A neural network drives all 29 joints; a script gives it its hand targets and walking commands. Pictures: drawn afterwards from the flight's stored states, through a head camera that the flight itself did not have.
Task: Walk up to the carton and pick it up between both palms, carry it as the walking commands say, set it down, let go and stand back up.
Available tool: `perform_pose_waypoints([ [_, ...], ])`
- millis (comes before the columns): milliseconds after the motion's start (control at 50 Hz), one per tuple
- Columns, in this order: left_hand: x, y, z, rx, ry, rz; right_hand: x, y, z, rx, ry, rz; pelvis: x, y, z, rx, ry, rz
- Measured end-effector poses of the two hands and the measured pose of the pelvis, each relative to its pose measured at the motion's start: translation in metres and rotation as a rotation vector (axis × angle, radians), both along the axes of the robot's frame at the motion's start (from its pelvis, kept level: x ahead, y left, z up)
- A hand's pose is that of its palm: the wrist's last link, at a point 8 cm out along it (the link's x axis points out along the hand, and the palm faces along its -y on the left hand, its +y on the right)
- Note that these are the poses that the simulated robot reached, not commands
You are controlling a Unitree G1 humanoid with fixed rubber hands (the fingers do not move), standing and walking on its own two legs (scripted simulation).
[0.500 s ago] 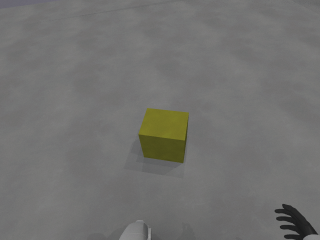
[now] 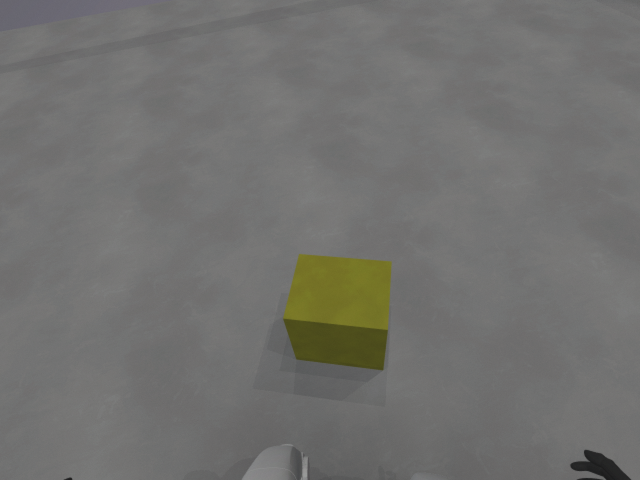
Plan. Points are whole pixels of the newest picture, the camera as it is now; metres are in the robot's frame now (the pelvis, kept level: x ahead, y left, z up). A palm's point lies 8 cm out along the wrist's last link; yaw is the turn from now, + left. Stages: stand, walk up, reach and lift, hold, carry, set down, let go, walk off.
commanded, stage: walk up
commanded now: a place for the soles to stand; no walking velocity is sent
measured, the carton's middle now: (341, 312) +0.66 +0.01 -0.62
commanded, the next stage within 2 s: none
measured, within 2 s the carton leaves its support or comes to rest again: neither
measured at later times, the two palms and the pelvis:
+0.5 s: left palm (71, 401) +0.23 +0.40 -0.08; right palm (544, 421) +0.20 -0.27 -0.11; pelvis +0.14 +0.07 -0.01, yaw -3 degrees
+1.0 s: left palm (91, 359) +0.30 +0.40 -0.08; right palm (511, 362) +0.27 -0.24 -0.08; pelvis +0.17 +0.08 +0.01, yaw -2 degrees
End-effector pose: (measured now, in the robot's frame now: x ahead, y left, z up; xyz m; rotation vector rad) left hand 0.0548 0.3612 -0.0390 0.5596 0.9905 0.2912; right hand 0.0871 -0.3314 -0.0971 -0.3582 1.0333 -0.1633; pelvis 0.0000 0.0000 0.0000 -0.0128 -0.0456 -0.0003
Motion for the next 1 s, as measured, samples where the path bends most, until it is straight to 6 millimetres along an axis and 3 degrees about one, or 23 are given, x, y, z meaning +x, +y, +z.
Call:
perform_pose_waypoints([
  [120,0.006,0.033,0.001,-0.008,0.068,0.037,0.083,0.033,0.019,0.009,-0.083,0.057,0.040,0.026,0.005,0.017,0.010,-0.011],
  [180,0.024,0.055,-0.013,-0.019,0.083,0.043,0.119,0.047,0.026,-0.026,-0.149,0.073,0.063,0.047,-0.004,0.020,0.014,-0.022],
  [220,0.042,0.063,-0.025,-0.025,0.087,0.040,0.130,0.051,0.025,-0.058,-0.181,0.057,0.074,0.058,-0.011,0.014,0.012,-0.031],
  [340,0.110,0.053,-0.034,-0.086,0.090,-0.036,0.118,0.058,0.026,-0.064,-0.118,-0.040,0.107,0.068,-0.003,0.022,0.007,-0.050],
  [440,0.155,0.045,-0.037,-0.084,0.079,-0.061,0.108,0.056,0.005,-0.051,-0.020,-0.095,0.131,0.066,-0.007,0.022,0.006,-0.052],
  [560,0.202,0.040,-0.039,-0.095,0.024,-0.066,0.121,0.073,-0.015,-0.026,0.046,-0.111,0.152,0.071,-0.010,0.019,0.002,-0.042],
  [700,0.248,0.037,-0.038,-0.151,-0.021,-0.062,0.150,0.088,-0.004,-0.029,0.034,-0.097,0.168,0.079,-0.001,0.016,0.010,-0.043],
  [840,0.262,0.036,-0.039,-0.175,-0.004,-0.048,0.177,0.088,0.011,-0.047,0.007,-0.101,0.172,0.084,0.007,0.014,0.010,-0.044],
  [1000,0.242,0.037,-0.042,-0.190,0.062,0.005,0.185,0.091,0.015,-0.035,0.028,-0.102,0.174,0.083,0.014,0.014,0.005,-0.043],
])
